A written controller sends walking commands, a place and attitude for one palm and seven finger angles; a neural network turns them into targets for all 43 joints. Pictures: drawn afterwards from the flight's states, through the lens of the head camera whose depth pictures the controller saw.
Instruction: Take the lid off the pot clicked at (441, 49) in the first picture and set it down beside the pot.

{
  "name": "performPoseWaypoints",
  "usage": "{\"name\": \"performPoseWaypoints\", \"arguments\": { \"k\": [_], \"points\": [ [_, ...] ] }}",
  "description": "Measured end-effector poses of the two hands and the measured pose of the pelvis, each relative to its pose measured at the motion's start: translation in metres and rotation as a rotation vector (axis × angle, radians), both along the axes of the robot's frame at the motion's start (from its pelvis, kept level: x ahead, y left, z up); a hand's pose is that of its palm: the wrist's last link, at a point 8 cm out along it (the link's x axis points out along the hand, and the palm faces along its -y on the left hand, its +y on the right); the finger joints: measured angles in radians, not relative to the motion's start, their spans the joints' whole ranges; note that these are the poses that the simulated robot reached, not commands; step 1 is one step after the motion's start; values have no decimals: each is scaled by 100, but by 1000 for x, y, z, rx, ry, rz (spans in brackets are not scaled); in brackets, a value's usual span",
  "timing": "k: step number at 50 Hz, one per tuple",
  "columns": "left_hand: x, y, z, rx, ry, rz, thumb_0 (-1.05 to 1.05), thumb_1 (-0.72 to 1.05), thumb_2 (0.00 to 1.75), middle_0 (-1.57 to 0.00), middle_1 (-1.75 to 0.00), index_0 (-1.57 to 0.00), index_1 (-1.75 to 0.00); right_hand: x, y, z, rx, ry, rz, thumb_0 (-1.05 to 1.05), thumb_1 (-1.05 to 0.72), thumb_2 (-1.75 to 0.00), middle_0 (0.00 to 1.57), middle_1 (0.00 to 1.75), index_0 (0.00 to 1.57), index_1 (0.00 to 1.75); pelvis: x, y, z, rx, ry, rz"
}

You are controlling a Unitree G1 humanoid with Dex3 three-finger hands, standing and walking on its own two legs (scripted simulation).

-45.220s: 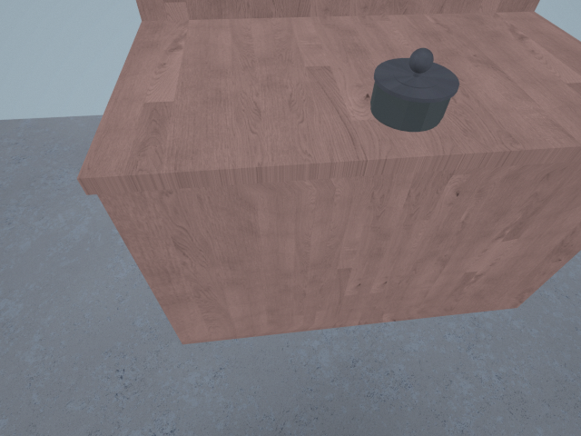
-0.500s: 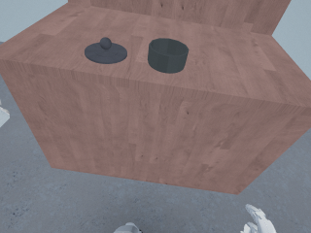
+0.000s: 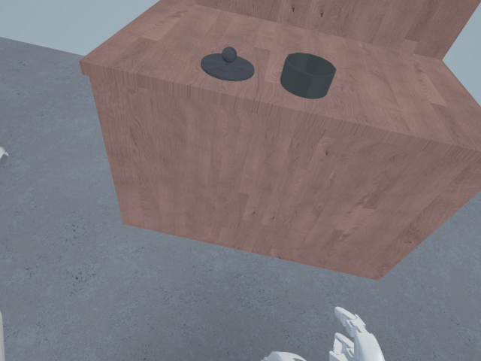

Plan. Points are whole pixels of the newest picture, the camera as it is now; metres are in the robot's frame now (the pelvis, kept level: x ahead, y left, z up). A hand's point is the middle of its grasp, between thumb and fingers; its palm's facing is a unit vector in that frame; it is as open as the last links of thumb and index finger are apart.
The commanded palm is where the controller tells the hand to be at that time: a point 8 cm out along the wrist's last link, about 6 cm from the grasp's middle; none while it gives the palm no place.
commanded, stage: stop stepping back and stand still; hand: left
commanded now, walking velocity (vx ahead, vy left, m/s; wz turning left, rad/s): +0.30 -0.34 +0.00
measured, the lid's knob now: (229, 54) +0.91 +0.09 +0.10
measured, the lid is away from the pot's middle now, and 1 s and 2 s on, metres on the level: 0.24 0.24 0.24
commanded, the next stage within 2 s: let the arm hang, fingers relaxed in 1.06 s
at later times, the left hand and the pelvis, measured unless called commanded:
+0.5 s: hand out of the picture +0.10 +0.28 -0.21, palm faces -0.03 -0.98 -0.18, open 7.4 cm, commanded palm none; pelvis -0.04 +0.10 -0.06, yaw -3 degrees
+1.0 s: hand out of the picture -0.10 +0.27 -0.18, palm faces -0.13 -0.97 -0.22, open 7.4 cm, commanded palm none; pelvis -0.07 +0.08 +0.00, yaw -5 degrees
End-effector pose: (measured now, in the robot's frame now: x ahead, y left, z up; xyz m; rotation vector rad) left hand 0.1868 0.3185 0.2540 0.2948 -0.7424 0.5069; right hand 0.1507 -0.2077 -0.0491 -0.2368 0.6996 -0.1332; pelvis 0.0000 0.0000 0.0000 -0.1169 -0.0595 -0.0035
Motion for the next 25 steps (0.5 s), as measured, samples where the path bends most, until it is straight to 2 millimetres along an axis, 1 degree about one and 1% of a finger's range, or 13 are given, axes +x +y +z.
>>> {"name": "performPoseWaypoints", "arguments": {
  "k": [3,6,9,12,13,14,16,18,19,20,22,23,25],
  "points": [
    [-13,-34,-13,31,129,-202,2,90,90,-19,-30,-19,-30,-13,13,18,-7,15,-3,1,-90,-90,21,30,20,30,-7,12,13,-13,10,-25],
    [-36,-44,-5,161,189,-303,2,89,90,-20,-30,-20,-30,-21,21,27,-43,44,-22,1,-90,-90,21,30,21,30,-12,21,20,-26,33,-46],
    [-52,-28,17,317,153,-243,2,88,90,-22,-31,-21,-30,-24,28,24,-75,93,-30,1,-90,-90,21,30,20,30,-16,30,24,-45,54,-46],
    [-54,10,34,359,117,-86,2,88,90,-22,-31,-22,-31,-22,38,16,-76,106,-26,1,-90,-90,21,30,20,30,-21,41,24,-54,64,-6],
    [-51,24,29,354,131,-32,1,88,90,-22,-31,-22,-31,-19,40,10,-63,92,-7,1,-90,-90,21,30,20,30,-23,45,20,-38,73,16],
    [-43,41,11,329,196,19,1,88,90,-22,-31,-21,-31,-16,41,0,-49,80,16,1,-90,-90,21,30,20,30,-25,50,11,-14,80,26],
    [-22,75,-55,203,408,90,0,89,90,-21,-31,-21,-30,-12,38,-27,-30,55,35,1,-90,-90,21,30,20,30,-28,62,-18,42,86,15],
    [-6,98,-149,-4,698,93,0,90,90,-20,-30,-20,-30,-16,36,-53,-13,43,1,0,-90,-90,21,30,20,30,-29,79,-39,14,71,13],
    [-4,101,-201,-95,863,72,0,90,90,-19,-30,-19,-30,-22,37,-65,-9,40,-20,0,-90,-90,21,30,20,30,-29,87,-49,3,63,21],
    [-8,97,-253,-173,1034,44,0,91,90,-19,-30,-19,-30,-31,39,-75,-8,50,-41,0,-90,-90,21,30,20,30,-30,94,-56,15,50,12],
    [-34,71,-345,-282,1372,-28,1,91,90,-19,-30,-18,-30,-63,42,-91,-13,102,-84,0,-90,-90,21,30,20,30,-34,99,-63,63,18,-32],
    [-54,52,-382,-324,1522,-76,1,92,90,-19,-30,-18,-30,-83,44,-95,-17,142,-110,0,-91,-90,21,30,20,30,-37,100,-64,87,8,-44],
    [-98,8,-436,-408,1765,-188,2,92,90,-19,-30,-18,-30,-131,47,-101,-35,258,-157,0,-91,-90,21,30,20,30,-44,100,-61,116,-2,-46]
  ]
}}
